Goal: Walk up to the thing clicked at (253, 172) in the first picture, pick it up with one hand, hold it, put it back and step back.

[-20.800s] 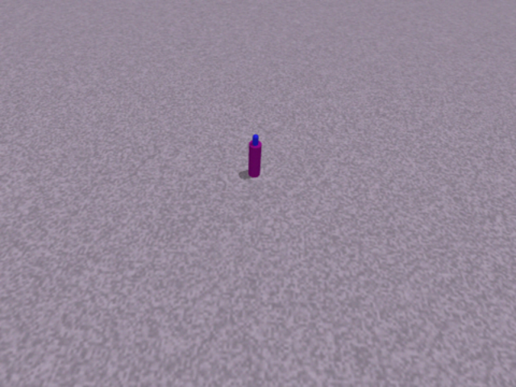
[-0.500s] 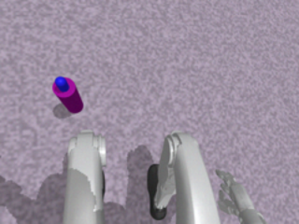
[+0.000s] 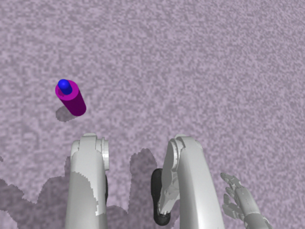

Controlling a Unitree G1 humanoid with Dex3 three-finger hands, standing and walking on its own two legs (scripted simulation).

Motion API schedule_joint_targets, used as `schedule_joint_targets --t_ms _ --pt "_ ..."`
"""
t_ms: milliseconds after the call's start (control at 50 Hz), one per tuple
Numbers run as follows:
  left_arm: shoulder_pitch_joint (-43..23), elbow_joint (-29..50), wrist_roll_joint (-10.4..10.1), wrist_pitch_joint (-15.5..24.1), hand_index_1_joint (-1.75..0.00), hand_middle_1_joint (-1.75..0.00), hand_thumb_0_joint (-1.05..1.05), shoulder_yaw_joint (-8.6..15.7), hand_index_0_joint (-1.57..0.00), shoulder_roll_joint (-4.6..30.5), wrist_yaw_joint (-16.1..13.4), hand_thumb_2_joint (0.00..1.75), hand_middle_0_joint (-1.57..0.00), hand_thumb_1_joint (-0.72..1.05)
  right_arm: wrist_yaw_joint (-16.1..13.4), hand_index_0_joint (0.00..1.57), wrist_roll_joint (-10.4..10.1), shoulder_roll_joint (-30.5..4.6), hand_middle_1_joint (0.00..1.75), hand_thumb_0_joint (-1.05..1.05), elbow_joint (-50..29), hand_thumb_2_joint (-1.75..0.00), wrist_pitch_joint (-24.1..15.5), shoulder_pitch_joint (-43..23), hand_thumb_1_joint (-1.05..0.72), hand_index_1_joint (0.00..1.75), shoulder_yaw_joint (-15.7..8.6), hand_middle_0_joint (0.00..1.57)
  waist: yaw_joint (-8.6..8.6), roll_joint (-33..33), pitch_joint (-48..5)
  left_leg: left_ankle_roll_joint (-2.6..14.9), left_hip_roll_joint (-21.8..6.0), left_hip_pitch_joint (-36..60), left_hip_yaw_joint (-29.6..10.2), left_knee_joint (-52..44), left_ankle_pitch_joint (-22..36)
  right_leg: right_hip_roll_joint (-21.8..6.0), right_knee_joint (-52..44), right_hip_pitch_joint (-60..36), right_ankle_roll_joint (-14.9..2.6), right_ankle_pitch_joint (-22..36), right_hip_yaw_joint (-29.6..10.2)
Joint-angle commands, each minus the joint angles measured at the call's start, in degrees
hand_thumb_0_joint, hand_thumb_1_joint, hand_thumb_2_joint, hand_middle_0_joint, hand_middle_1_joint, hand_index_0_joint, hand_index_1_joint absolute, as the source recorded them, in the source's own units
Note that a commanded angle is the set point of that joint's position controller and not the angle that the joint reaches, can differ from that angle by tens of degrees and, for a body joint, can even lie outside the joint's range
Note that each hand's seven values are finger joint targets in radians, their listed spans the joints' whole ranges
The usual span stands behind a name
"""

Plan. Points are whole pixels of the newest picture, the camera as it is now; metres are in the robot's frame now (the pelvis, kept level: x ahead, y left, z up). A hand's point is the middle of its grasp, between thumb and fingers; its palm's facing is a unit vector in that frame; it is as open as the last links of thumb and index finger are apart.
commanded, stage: go down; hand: left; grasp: from the side
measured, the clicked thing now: (71, 98) +0.45 +0.24 -0.25
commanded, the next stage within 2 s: approach in 1.12 s
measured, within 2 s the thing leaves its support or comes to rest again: neither
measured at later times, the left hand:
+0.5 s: hand out of the picture +0.38 +0.42 +0.02, palm faces +0.15 -0.99 -0.02, open 17.6 cm
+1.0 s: hand out of the picture +0.38 +0.41 +0.02, palm faces +0.14 -0.99 -0.04, open 17.6 cm
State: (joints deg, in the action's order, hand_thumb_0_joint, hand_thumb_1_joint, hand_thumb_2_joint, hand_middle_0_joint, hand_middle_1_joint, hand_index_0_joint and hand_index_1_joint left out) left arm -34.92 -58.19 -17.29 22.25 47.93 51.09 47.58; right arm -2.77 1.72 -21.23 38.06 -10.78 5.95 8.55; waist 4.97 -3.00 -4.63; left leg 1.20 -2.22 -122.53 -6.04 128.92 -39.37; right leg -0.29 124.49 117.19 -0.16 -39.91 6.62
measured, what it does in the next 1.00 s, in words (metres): stands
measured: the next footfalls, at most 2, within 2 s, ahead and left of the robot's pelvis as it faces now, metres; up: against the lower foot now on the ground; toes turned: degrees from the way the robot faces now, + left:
none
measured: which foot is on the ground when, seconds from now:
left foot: down 0.00-1.00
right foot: down 0.00-1.00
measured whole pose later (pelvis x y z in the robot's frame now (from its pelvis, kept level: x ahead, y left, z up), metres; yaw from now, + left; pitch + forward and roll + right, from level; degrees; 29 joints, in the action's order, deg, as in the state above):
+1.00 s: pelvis +0.00 +0.00 +0.00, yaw +0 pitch +32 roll -8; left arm -34.3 -57.2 -16.1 22.7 46.4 49.8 46.4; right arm -2.8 1.7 -20.7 38.4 -10.6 5.8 8.1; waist 5.1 -2.7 -5.3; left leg 1.0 -2.2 -122.1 -5.9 128.5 -39.3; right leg -0.2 124.3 117.0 -0.3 -39.8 6.4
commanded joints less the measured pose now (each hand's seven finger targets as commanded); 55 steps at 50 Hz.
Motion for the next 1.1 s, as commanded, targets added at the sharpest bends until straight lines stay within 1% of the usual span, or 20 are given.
schedule_joint_targets --t_ms 0,20,120,180,260,340,440,500,520,540,680,700,780,820,860,920,940,980,1000,1080 --pt "-13.2 15.8 -0.9 2.9 -0.09 -0.11 0.0 4.5 -0.06 28.9 -1.2 0.07 -0.04 -0.61 -1.7 0.2 -0.2 -13.8 0.3 0.0 -2.4 -0.89 -1.4 8.4 -0.89 0.3 -6.0 0.2 -3.29 22.8 -41.9 -0.4 0.5 37.1 -0.1 -18.9 12.0 1.9 -11.8 -14.0 -2.82 9.0 -0.5" --pt "-12.4 16.3 -0.9 2.6 -0.09 -0.1 0.0 4.8 -0.06 29.0 -1.5 0.06 -0.05 -0.61 -1.8 0.2 -0.3 -13.6 0.3 0.0 -2.6 -0.89 -1.3 8.2 -0.9 0.3 -6.0 0.2 -3.94 22.6 -42.0 -0.3 0.5 37.2 -0.1 -19.2 12.0 2.0 -12.0 -14.1 -2.83 8.9 -0.6" --pt "-5.2 8.6 -1.6 1.2 -0.08 -0.1 0.0 4.4 -0.06 25.1 -1.7 0.05 -0.05 -0.61 -1.8 0.2 -1.0 -13.1 0.3 0.0 -3.1 -0.89 -1.0 6.3 -0.89 0.3 -5.5 0.2 -3.95 19.1 -33.0 0.05 0.6 30.9 -0.6 -20.3 8.3 2.1 -12.0 -11.2 -2.81 6.5 -0.2" --pt "-4.1 5.0 -2.9 1.7 -0.1 -0.12 0.0 3.5 -0.07 21.8 -0.7 0.06 -0.05 -0.61 -1.4 0.2 -1.0 -12.8 0.3 0.0 -3.3 -0.89 -1.0 6.2 -0.89 0.3 -4.9 0.2 -1.53 12.7 -29.9 0.94 0.8 25.5 0.3 -17.3 9.5 2.5 -13.0 -13.6 -2.29 7.9 0.1" --pt "-7.0 6.5 -3.1 3.3 -0.1 -0.12 0.0 3.2 -0.07 22.7 0.0 0.05 -0.05 -0.61 -1.1 0.2 -0.7 -13.2 0.3 0.0 -4.0 -0.89 -1.5 5.8 -0.88 0.3 -5.4 0.2 -1.14 11.8 -32.0 1.11 0.4 24.9 0.6 -16.3 7.9 2.6 -13.4 -15.2 -2.04 7.0 -0.3" --pt "-12.4 11.4 -3.4 4.2 -0.1 -0.12 0.0 3.0 -0.07 23.6 0.2 0.07 -0.04 -0.61 -1.2 0.2 -0.7 -13.5 0.3 0.0 -3.4 -0.89 -1.9 7.3 -0.88 0.3 -6.0 0.2 -1.3 16.3 -38.1 0.54 0.4 30.3 0.8 -17.1 7.9 2.4 -13.1 -16.0 -2.25 7.1 -0.5" --pt "-13.9 13.6 -0.7 3.5 -0.1 -0.11 0.0 2.0 -0.06 26.1 -0.7 0.08 -0.04 -0.6 -1.7 0.2 -0.3 -14.1 0.3 0.0 -2.2 -0.89 -1.6 7.9 -0.88 0.3 -6.3 0.2 -2.61 23.0 -39.3 -0.55 0.1 36.6 -0.7 -19.4 9.2 2.0 -11.4 -11.4 -2.91 7.5 -0.2" --pt "-12.4 15.5 -0.8 2.9 -0.09 -0.11 0.0 2.8 -0.06 26.2 -1.5 0.07 -0.04 -0.61 -1.7 0.2 -0.3 -13.6 0.3 0.0 -2.4 -0.89 -1.3 8.2 -0.89 0.3 -6.2 0.2 -3.17 22.2 -40.6 -0.33 0.5 35.8 0.1 -19.2 10.8 2.1 -12.1 -14.1 -2.83 8.7 -0.4" --pt "-11.0 15.6 -0.8 2.9 -0.09 -0.11 0.0 4.0 -0.06 27.6 -1.8 0.07 -0.04 -0.61 -1.8 0.2 -0.4 -13.4 0.3 0.0 -2.6 -0.89 -1.2 7.3 -0.89 0.3 -6.0 0.2 -4.15 22.0 -40.1 -0.27 0.6 35.1 0.2 -19.3 11.1 2.0 -11.9 -14.0 -2.82 8.7 -0.6" --pt "-10.3 14.2 -1.0 2.6 -0.1 -0.12 0.0 4.7 -0.07 28.0 -1.9 0.06 -0.05 -0.61 -1.8 0.2 -0.5 -13.2 0.3 0.0 -2.7 -0.89 -1.2 7.4 -0.89 0.3 -5.9 0.2 -3.87 20.6 -39.5 0.01 0.7 34.0 0.5 -18.8 11.7 2.1 -12.2 -14.5 -2.76 8.8 -0.6" --pt "-3.8 5.1 -1.7 1.9 -0.1 -0.13 0.0 2.7 -0.07 21.9 -1.2 0.06 -0.05 -0.61 -1.4 0.2 -0.8 -12.9 0.3 0.0 -3.4 -0.89 -1.0 5.7 -0.88 0.3 -5.3 0.2 -2.1 14.6 -30.2 0.61 0.5 27.4 -0.2 -18.4 8.4 2.4 -12.6 -12.1 -2.51 7.0 0.2" --pt "-5.4 7.2 -1.8 2.2 -0.11 -0.14 0.0 3.0 -0.08 23.2 -1.2 0.06 -0.05 -0.61 -1.3 0.2 -0.8 -13.1 0.3 0.0 -3.8 -0.89 -1.1 5.9 -0.88 0.3 -5.6 0.2 -2.35 14.4 -30.8 0.72 0.5 26.7 0.1 -18.4 7.1 2.5 -13.0 -12.9 -2.43 6.2 0.0" --pt "-9.1 9.7 -2.9 3.3 -0.11 -0.14 0.0 1.7 -0.08 21.4 -0.7 0.06 -0.04 -0.61 -1.0 0.2 -1.1 -13.3 0.3 0.0 -4.1 -0.89 -1.5 6.0 -0.88 0.3 -6.1 0.2 -1.22 14.8 -33.1 0.67 0.2 27.7 -0.2 -18.7 4.1 2.5 -13.3 -13.0 -2.31 4.5 0.0" --pt "-11.5 12.0 -2.7 3.9 -0.1 -0.13 0.0 2.4 -0.07 23.1 -0.8 0.06 -0.04 -0.61 -1.2 0.2 -0.9 -13.5 0.3 0.0 -3.6 -0.89 -1.7 7.2 -0.88 0.3 -6.3 0.2 -1.3 16.4 -36.4 0.4 0.3 30.4 0.0 -18.1 6.5 2.4 -13.0 -14.3 -2.3 6.3 -0.2" --pt "-13.4 13.2 -2.0 4.2 -0.12 -0.14 0.0 1.3 -0.07 23.0 -0.8 0.08 -0.04 -0.61 -1.3 0.2 -0.8 -13.7 0.3 0.0 -3.0 -0.89 -1.7 7.3 -0.87 0.3 -6.4 0.2 -1.23 19.4 -37.9 -0.11 0.1 33.8 -0.7 -18.7 7.8 2.1 -11.9 -12.1 -2.56 6.9 -0.1" --pt "-13.9 14.0 -0.8 4.0 -0.11 -0.13 0.0 1.3 -0.06 24.1 -1.2 0.08 -0.04 -0.6 -1.6 0.2 -0.5 -13.8 0.3 0.0 -2.2 -0.89 -1.5 7.9 -0.88 0.3 -6.5 0.2 -1.96 22.2 -39.5 -0.57 0.1 37.3 -1.2 -19.2 10.3 1.9 -11.2 -10.9 -2.83 8.2 -0.2" --pt "-12.8 14.1 -0.6 3.9 -0.1 -0.13 0.0 2.4 -0.06 25.5 -1.5 0.08 -0.04 -0.61 -1.7 0.2 -0.3 -13.9 0.3 0.0 -2.1 -0.89 -1.3 7.9 -0.88 0.3 -6.5 0.2 -2.73 22.1 -39.9 -0.53 0.2 37.7 -1.1 -19.2 11.0 1.9 -11.3 -11.3 -2.79 8.6 -0.3" --pt "-12.4 14.6 -0.7 3.7 -0.11 -0.13 0.0 2.5 -0.06 25.1 -1.7 0.08 -0.04 -0.61 -1.7 0.2 -0.2 -13.4 0.3 0.0 -2.3 -0.89 -1.2 8.0 -0.88 0.3 -6.4 0.2 -2.76 20.7 -40.4 -0.13 0.6 35.9 0.3 -18.4 11.6 1.9 -12.4 -13.7 -2.65 9.1 -0.7" --pt "-11.8 15.8 -0.8 3.5 -0.11 -0.13 0.0 3.3 -0.07 26.5 -1.8 0.08 -0.04 -0.61 -1.7 0.2 -0.3 -13.3 0.3 0.0 -2.5 -0.89 -1.2 7.3 -0.88 0.3 -6.4 0.2 -3.73 20.9 -40.2 -0.03 0.7 34.6 0.8 -18.6 10.8 1.9 -12.6 -14.5 -2.66 8.5 -1.0" --pt "-7.0 9.1 -1.3 2.5 -0.12 -0.15 0.0 4.6 -0.07 25.9 -2.0 0.09 -0.04 -0.61 -1.6 0.2 -0.7 -12.7 0.3 0.0 -2.7 -0.89 -1.0 6.7 -0.89 0.3 -5.5 0.2 -3.4 16.0 -35.4 0.69 0.9 29.0 1.2 -17.9 9.9 2.2 -13.3 -15.6 -2.41 7.9 -0.9"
